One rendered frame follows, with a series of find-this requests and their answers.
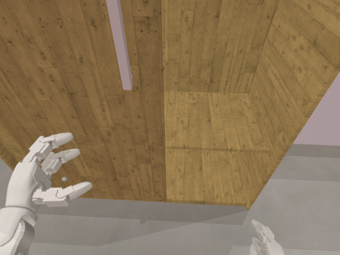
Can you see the robot left hand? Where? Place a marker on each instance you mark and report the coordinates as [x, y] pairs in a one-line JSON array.
[[28, 176]]

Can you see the robot right hand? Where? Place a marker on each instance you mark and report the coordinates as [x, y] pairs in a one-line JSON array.
[[271, 247]]

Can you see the wardrobe door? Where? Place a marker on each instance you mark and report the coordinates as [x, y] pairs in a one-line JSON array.
[[11, 144], [59, 74]]

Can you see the robot left forearm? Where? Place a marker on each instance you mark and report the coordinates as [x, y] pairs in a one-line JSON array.
[[16, 230]]

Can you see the handle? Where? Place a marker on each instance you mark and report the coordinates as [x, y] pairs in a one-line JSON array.
[[117, 26]]

